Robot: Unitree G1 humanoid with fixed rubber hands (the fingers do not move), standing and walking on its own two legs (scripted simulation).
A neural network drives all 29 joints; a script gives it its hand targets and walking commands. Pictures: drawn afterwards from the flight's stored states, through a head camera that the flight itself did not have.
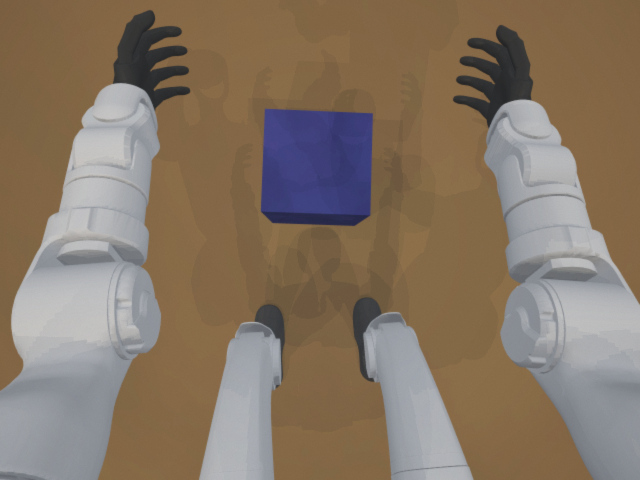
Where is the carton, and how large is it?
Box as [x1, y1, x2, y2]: [261, 109, 372, 225]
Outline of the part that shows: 265,109 261,211 272,222 354,225 368,216 370,207 372,113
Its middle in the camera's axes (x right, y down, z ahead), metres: -0.01 -0.14 +0.86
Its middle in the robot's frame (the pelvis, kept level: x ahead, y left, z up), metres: +0.53 -0.02 -0.53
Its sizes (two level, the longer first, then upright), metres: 0.210 0.200 0.250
